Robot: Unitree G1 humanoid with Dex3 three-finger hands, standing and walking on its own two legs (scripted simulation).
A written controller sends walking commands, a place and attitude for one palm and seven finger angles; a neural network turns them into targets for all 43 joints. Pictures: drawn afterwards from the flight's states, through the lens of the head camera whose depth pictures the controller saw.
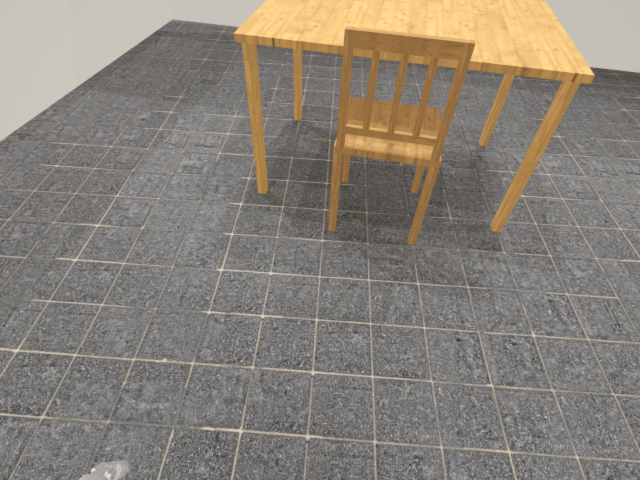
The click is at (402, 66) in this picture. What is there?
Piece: chair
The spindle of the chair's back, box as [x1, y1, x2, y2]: [387, 54, 408, 132]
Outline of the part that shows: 407,54 401,54 387,131 393,132 408,58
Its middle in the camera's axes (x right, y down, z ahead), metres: +0.25 -0.46 +1.24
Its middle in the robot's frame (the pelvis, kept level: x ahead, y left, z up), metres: +1.24 -0.18 -0.11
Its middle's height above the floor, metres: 0.66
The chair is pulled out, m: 0.00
